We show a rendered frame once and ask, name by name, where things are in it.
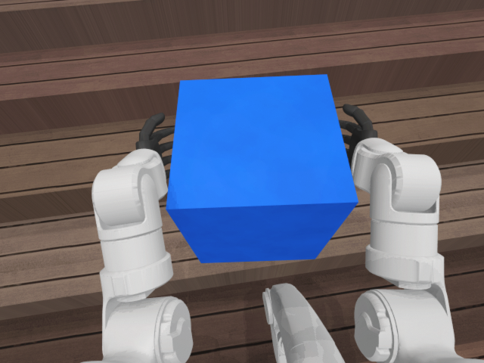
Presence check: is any left robot forearm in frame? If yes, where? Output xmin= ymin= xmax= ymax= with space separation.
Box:
xmin=92 ymin=149 xmax=173 ymax=356

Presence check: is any robot left upper arm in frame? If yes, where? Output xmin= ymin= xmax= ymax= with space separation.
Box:
xmin=81 ymin=296 xmax=193 ymax=363

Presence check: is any robot left hand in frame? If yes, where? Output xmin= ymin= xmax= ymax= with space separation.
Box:
xmin=136 ymin=113 xmax=175 ymax=179

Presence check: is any right robot forearm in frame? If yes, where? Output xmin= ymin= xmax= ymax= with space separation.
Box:
xmin=351 ymin=138 xmax=455 ymax=344

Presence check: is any right robot shin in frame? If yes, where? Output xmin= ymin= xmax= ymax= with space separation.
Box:
xmin=270 ymin=324 xmax=287 ymax=363

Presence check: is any robot right hand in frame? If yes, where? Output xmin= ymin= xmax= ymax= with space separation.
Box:
xmin=339 ymin=104 xmax=377 ymax=169

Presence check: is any right robot thigh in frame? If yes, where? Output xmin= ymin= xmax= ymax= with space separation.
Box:
xmin=262 ymin=283 xmax=345 ymax=363

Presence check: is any carton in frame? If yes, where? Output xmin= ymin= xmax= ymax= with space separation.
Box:
xmin=166 ymin=74 xmax=358 ymax=263

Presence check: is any robot right upper arm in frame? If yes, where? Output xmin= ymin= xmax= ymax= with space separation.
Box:
xmin=354 ymin=289 xmax=484 ymax=363

